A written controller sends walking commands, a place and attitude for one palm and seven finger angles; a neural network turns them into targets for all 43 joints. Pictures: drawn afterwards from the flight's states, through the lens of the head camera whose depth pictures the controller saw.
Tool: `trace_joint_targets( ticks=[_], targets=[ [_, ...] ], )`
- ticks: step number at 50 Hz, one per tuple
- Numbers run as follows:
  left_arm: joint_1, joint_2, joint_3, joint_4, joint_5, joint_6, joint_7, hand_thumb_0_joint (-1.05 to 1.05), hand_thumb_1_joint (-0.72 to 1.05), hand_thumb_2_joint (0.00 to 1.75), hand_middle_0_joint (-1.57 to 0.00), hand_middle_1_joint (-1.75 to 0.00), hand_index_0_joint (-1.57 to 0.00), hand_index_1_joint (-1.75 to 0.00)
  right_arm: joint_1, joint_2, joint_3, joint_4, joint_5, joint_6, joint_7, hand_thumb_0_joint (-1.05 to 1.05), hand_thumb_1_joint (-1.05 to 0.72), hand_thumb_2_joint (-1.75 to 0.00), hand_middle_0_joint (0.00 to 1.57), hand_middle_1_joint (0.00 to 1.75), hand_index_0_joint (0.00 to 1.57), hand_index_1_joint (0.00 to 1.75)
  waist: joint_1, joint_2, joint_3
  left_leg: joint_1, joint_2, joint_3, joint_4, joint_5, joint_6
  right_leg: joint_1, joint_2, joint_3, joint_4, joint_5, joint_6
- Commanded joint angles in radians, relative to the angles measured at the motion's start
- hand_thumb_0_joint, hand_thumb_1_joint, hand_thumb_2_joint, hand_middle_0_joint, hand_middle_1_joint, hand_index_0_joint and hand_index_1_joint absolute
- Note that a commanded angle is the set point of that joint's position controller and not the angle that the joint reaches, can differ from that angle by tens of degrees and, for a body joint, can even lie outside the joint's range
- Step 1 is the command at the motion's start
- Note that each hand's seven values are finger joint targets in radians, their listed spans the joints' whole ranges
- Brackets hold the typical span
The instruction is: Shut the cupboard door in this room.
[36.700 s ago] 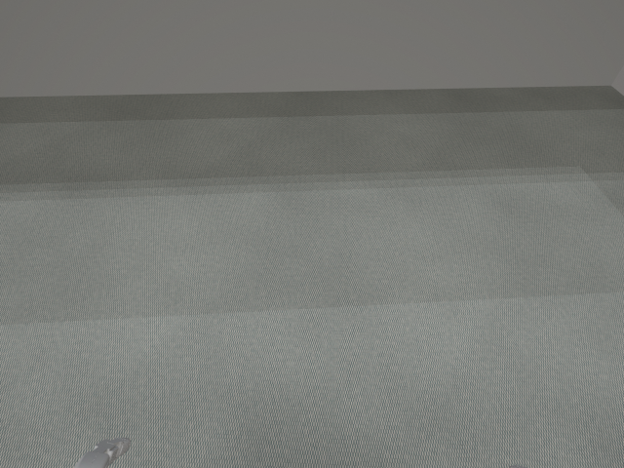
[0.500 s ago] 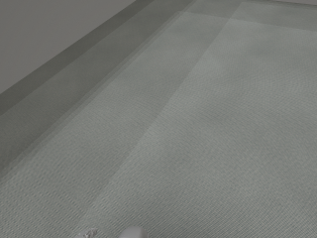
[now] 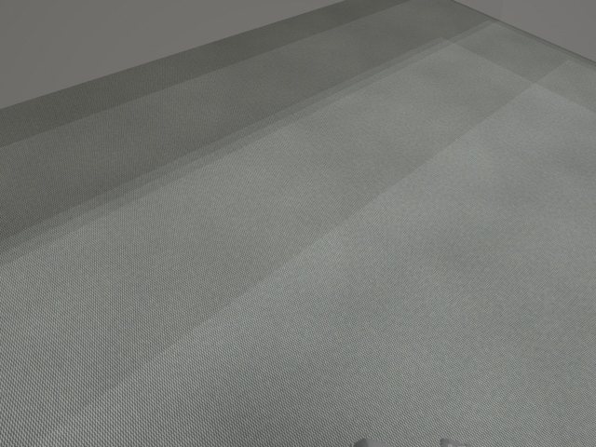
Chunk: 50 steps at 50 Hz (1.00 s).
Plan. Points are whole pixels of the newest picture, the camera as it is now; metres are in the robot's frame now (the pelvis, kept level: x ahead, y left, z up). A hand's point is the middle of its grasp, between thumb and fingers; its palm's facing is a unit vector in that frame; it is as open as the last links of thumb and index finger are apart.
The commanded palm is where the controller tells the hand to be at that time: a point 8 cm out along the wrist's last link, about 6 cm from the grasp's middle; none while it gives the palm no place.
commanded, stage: turn or walk to find it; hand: left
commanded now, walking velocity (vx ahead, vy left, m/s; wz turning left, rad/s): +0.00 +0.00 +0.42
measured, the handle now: out of the picture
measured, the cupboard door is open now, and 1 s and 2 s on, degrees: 92 94 88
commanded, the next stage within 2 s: none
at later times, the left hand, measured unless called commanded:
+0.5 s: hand out of the picture +0.06 +0.15 -0.14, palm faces +0.20 -0.94 -0.28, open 7.4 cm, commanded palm none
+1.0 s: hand out of the picture +0.03 +0.18 -0.16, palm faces +0.44 -0.88 -0.20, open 7.2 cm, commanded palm none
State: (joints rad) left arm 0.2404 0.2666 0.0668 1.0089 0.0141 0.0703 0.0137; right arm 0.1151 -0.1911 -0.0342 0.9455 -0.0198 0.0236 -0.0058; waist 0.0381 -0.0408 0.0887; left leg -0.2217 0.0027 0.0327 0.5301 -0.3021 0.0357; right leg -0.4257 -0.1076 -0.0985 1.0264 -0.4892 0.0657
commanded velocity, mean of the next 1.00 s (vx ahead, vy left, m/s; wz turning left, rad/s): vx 0.00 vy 0.00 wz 0.42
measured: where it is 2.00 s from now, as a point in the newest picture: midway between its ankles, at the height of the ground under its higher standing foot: outside the picture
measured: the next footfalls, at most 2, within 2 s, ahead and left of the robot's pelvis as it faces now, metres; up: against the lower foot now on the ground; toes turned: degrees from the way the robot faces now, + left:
right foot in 0.34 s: +0.05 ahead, -0.14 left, +0.00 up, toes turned +4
left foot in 0.84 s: -0.04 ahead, +0.09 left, +0.00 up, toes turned +26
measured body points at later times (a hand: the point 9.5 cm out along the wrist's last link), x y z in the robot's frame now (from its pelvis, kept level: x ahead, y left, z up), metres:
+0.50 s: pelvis +0.00 -0.06 +0.00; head +0.04 -0.09 +0.45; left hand +0.05 +0.20 -0.12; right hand +0.07 -0.30 -0.17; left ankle -0.06 +0.08 -0.65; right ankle +0.01 -0.15 -0.74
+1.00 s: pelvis +0.00 -0.03 +0.00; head +0.03 -0.03 +0.45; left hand +0.01 +0.23 -0.14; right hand +0.18 -0.20 -0.15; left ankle -0.07 +0.08 -0.74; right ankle +0.02 -0.15 -0.69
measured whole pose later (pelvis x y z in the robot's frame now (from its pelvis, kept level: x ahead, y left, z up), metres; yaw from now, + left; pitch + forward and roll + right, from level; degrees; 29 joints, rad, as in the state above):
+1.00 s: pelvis +0.00 -0.03 +0.00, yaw +25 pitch +1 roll +1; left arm 0.13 0.18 0.05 0.89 0.01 0.05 0.01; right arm 0.15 -0.15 -0.04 0.93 -0.03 0.01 0.00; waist -0.02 -0.01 0.05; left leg -0.22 0.01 0.01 0.51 -0.30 -0.01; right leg -0.42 -0.09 -0.10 0.98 -0.52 0.07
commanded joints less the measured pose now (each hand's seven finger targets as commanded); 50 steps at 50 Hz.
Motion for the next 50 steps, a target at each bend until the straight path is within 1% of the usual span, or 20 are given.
trace_joint_targets(
  ticks=[1, 7, 10, 13, 15, 16, 17, 18, 19, 20, 22, 25, 35, 39, 40, 41, 42, 43, 46, 50],
  targets=[
    [-0.025, 0.060, 0.015, -0.084, 0.000, -0.037, -0.006, 0.00, 0.90, 0.90, -0.20, -0.30, -0.20, -0.30, 0.059, -0.196, -0.049, -0.039, 0.005, -0.020, -0.019, 0.00, -0.90, -0.90, 0.20, 0.30, 0.20, 0.30, -0.037, 0.178, -0.097, 0.135, 0.226, -0.206, -0.198, 0.570, 0.109, -0.117, -0.003, 0.065, 0.097, 0.087, 0.021],
    [-0.088, 0.043, 0.010, -0.118, -0.002, -0.035, -0.001, 0.00, 0.90, 0.90, -0.20, -0.30, -0.20, -0.30, 0.109, -0.197, -0.061, -0.030, 0.001, -0.016, -0.014, 0.00, -0.90, -0.90, 0.20, 0.30, 0.20, 0.30, -0.061, 0.190, -0.085, 0.120, 0.227, -0.277, -0.209, 0.460, 0.130, -0.097, 0.014, 0.071, -0.037, 0.071, 0.035],
    [-0.126, 0.032, 0.004, -0.142, -0.005, -0.042, 0.000, 0.00, 0.90, 0.90, -0.20, -0.30, -0.20, -0.30, 0.127, -0.200, -0.067, -0.028, -0.004, -0.012, -0.013, 0.00, -0.90, -0.90, 0.20, 0.30, 0.20, 0.30, -0.074, 0.210, -0.103, 0.128, 0.223, -0.320, -0.172, 0.517, 0.139, -0.048, 0.037, 0.062, -0.168, 0.032, 0.031],
    [-0.090, 0.024, 0.002, -0.138, -0.012, -0.052, 0.002, 0.00, 0.90, 0.90, -0.20, -0.30, -0.20, -0.30, 0.104, -0.201, -0.073, -0.035, -0.005, -0.007, -0.012, 0.00, -0.90, -0.90, 0.20, 0.30, 0.20, 0.30, -0.058, 0.220, -0.131, 0.080, 0.198, -0.342, -0.121, 0.572, 0.123, 0.078, 0.075, 0.041, -0.351, 0.070, 0.017],
    [-0.032, 0.038, 0.005, -0.126, -0.013, -0.065, 0.004, 0.00, 0.90, 0.90, -0.20, -0.30, -0.20, -0.30, 0.093, -0.192, -0.075, -0.038, 0.002, -0.007, -0.009, 0.00, -0.90, -0.90, 0.20, 0.30, 0.20, 0.30, -0.025, 0.194, -0.157, 0.010, 0.157, -0.339, -0.057, 0.514, 0.080, 0.225, 0.079, 0.034, -0.557, 0.242, 0.009],
    [0.013, 0.067, 0.012, -0.115, -0.009, -0.077, 0.007, 0.00, 0.90, 0.90, -0.20, -0.30, -0.20, -0.30, 0.093, -0.165, -0.072, -0.041, 0.009, -0.009, -0.005, 0.00, -0.90, -0.90, 0.20, 0.30, 0.20, 0.30, -0.003, 0.119, -0.188, -0.080, 0.112, -0.304, 0.013, 0.363, 0.031, 0.371, 0.018, 0.076, -0.682, 0.361, 0.000],
    [0.045, 0.153, 0.029, -0.109, 0.006, -0.087, 0.017, 0.00, 0.90, 0.90, -0.20, -0.30, -0.20, -0.30, 0.112, -0.100, -0.062, -0.056, 0.017, -0.012, 0.002, 0.00, -0.90, -0.90, 0.20, 0.30, 0.20, 0.30, 0.005, -0.128, -0.222, -0.273, -0.005, -0.166, 0.188, 0.039, -0.040, 0.536, -0.214, 0.273, -0.707, 0.489, -0.069],
    [0.062, 0.201, 0.036, -0.117, 0.008, -0.084, 0.019, 0.00, 0.90, 0.90, -0.20, -0.30, -0.20, -0.30, 0.065, -0.103, -0.063, -0.084, 0.013, -0.006, -0.001, 0.00, -0.90, -0.90, 0.20, 0.30, 0.20, 0.30, 0.027, -0.232, -0.171, -0.342, -0.067, -0.090, 0.395, -0.318, -0.071, 0.441, -0.394, 0.416, -0.706, 0.661, -0.190],
    [0.034, 0.177, 0.028, -0.128, 0.003, -0.078, 0.020, 0.00, 0.90, 0.90, -0.20, -0.30, -0.20, -0.30, 0.075, -0.124, -0.073, -0.076, 0.007, 0.007, 0.000, 0.00, -0.90, -0.90, 0.20, 0.30, 0.20, 0.30, 0.008, -0.131, -0.142, -0.316, -0.034, -0.130, 0.549, -0.293, -0.065, 0.327, -0.380, 0.343, -0.710, 0.596, -0.230],
    [-0.028, 0.130, 0.031, -0.139, 0.000, -0.080, 0.027, 0.00, 0.90, 0.90, -0.20, -0.30, -0.20, -0.30, 0.094, -0.128, -0.078, -0.055, 0.002, 0.024, 0.002, 0.00, -0.90, -0.90, 0.20, 0.30, 0.20, 0.30, -0.018, -0.198, -0.109, -0.321, -0.006, -0.152, 0.622, -0.245, -0.066, 0.255, -0.335, 0.311, -0.742, 0.479, -0.211],
    [-0.099, 0.088, 0.015, -0.166, -0.001, -0.079, 0.021, 0.00, 0.90, 0.90, -0.20, -0.30, -0.20, -0.30, 0.124, -0.125, -0.078, -0.014, -0.003, 0.032, 0.015, 0.00, -0.90, -0.90, 0.20, 0.30, 0.20, 0.30, -0.052, -0.126, -0.048, -0.327, 0.014, -0.117, 0.710, -0.124, -0.082, 0.219, -0.238, 0.199, -0.737, 0.395, -0.172],
    [-0.077, 0.073, 0.012, -0.161, 0.002, -0.087, 0.020, 0.00, 0.90, 0.90, -0.20, -0.30, -0.20, -0.30, 0.141, -0.107, -0.073, 0.004, 0.000, 0.035, 0.022, 0.00, -0.90, -0.90, 0.20, 0.30, 0.20, 0.30, -0.053, -0.125, -0.049, -0.332, 0.024, -0.086, 0.705, -0.046, -0.102, 0.245, -0.207, 0.101, -0.733, 0.417, -0.147],
    [0.069, 0.142, 0.038, -0.100, 0.018, -0.079, 0.016, 0.00, 0.90, 0.90, -0.20, -0.30, -0.20, -0.30, -0.010, -0.078, -0.038, -0.044, 0.013, 0.014, 0.020, 0.00, -0.90, -0.90, 0.20, 0.30, 0.20, 0.30, 0.025, -0.166, -0.109, -0.208, 0.022, 0.024, 0.248, -0.180, -0.103, 0.387, -0.257, 0.057, -0.618, 0.733, -0.203],
    [0.049, 0.162, 0.039, -0.135, 0.007, -0.071, 0.015, 0.00, 0.90, 0.90, -0.20, -0.30, -0.20, -0.30, 0.076, -0.097, -0.040, -0.039, 0.011, 0.000, 0.022, 0.00, -0.90, -0.90, 0.20, 0.30, 0.20, 0.30, -0.029, -0.191, -0.146, -0.016, 0.005, 0.060, -0.040, 0.036, -0.081, 0.319, -0.224, -0.031, -0.498, 0.674, -0.126],
    [0.031, 0.132, 0.040, -0.133, 0.002, -0.067, 0.014, 0.00, 0.90, 0.90, -0.20, -0.30, -0.20, -0.30, 0.109, -0.124, -0.051, -0.032, 0.008, -0.007, 0.022, 0.00, -0.90, -0.90, 0.20, 0.30, 0.20, 0.30, -0.050, -0.117, -0.172, 0.090, 0.035, 0.028, -0.135, 0.176, -0.067, 0.254, -0.197, -0.068, -0.403, 0.597, -0.084],
    [0.057, 0.079, 0.038, -0.173, -0.003, -0.061, 0.013, 0.00, 0.90, 0.90, -0.20, -0.30, -0.20, -0.30, 0.143, -0.206, -0.072, -0.042, -0.002, -0.018, 0.017, 0.00, -0.90, -0.90, 0.20, 0.30, 0.20, 0.30, -0.065, 0.061, -0.216, 0.237, 0.213, -0.200, -0.157, 0.421, 0.014, 0.068, -0.104, -0.113, -0.237, 0.344, -0.023],
    [0.003, 0.014, 0.009, -0.212, -0.004, -0.057, 0.010, 0.00, 0.90, 0.90, -0.20, -0.30, -0.20, -0.30, 0.198, -0.285, -0.093, -0.040, -0.002, -0.018, 0.008, 0.00, -0.90, -0.90, 0.20, 0.30, 0.20, 0.30, -0.100, 0.263, -0.195, 0.286, 0.409, -0.426, -0.168, 0.811, 0.160, -0.129, -0.008, -0.088, -0.056, -0.170, 0.025],
    [-0.059, 0.030, 0.010, -0.233, 0.000, -0.049, 0.017, 0.00, 0.90, 0.90, -0.20, -0.30, -0.20, -0.30, 0.223, -0.283, -0.091, -0.025, -0.005, -0.014, 0.002, 0.00, -0.90, -0.90, 0.20, 0.30, 0.20, 0.30, -0.113, 0.154, -0.176, 0.227, 0.439, -0.378, -0.152, 0.768, 0.219, -0.114, -0.023, -0.005, 0.050, -0.190, 0.008],
    [-0.122, 0.009, 0.016, -0.208, -0.003, -0.051, 0.003, 0.00, 0.90, 0.90, -0.20, -0.30, -0.20, -0.30, 0.118, -0.205, -0.073, -0.047, -0.011, -0.026, -0.017, 0.00, -0.90, -0.90, 0.20, 0.30, 0.20, 0.30, -0.074, 0.163, -0.078, 0.116, 0.312, -0.310, -0.154, 0.666, 0.175, -0.135, -0.028, 0.057, 0.052, -0.056, 0.011],
    [-0.097, -0.010, 0.009, -0.195, -0.009, -0.049, -0.008, 0.00, 0.90, 0.90, -0.20, -0.30, -0.20, -0.30, 0.065, -0.192, -0.069, -0.060, -0.011, -0.022, -0.018, 0.00, -0.90, -0.90, 0.20, 0.30, 0.20, 0.30, -0.049, 0.204, -0.086, 0.084, 0.223, -0.214, -0.123, 0.622, 0.115, -0.009, 0.025, 0.023, -0.195, 0.009, 0.011]
  ],
)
